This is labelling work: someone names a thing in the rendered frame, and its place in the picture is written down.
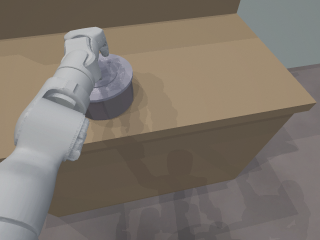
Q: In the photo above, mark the left robot forearm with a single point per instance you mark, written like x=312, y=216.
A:
x=73, y=81

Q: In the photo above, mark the pot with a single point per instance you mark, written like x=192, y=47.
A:
x=108, y=109

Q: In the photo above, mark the knob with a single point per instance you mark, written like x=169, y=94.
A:
x=102, y=67

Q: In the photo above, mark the left robot upper arm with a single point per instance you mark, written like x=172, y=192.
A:
x=52, y=133

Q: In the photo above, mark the robot left hand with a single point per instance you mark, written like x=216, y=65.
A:
x=95, y=32

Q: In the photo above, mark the lid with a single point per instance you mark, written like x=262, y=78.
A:
x=115, y=81

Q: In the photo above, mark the table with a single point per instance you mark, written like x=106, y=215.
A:
x=208, y=94

